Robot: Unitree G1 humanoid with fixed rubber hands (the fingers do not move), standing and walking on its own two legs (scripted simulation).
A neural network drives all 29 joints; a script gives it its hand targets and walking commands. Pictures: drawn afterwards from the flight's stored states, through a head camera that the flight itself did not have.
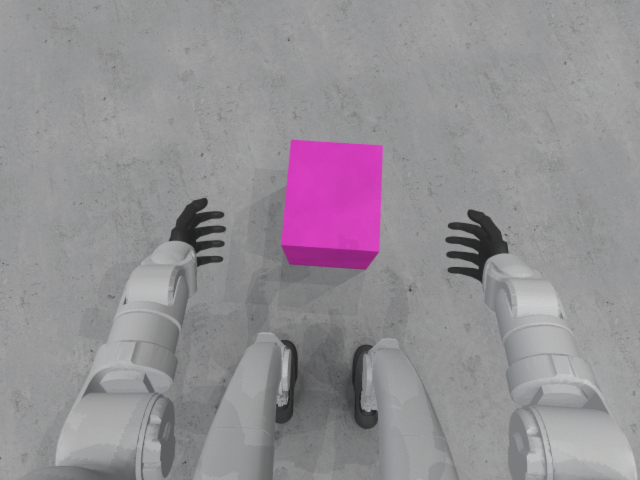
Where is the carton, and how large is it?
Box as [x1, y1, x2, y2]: [281, 140, 382, 269]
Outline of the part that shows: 291,140 281,245 289,263 365,269 378,252 379,247 382,145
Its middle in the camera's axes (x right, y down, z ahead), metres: +0.03 -0.07 +1.02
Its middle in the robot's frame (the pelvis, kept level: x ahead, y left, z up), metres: +0.57 -0.01 -0.57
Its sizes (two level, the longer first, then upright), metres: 0.257 0.218 0.251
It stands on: the floor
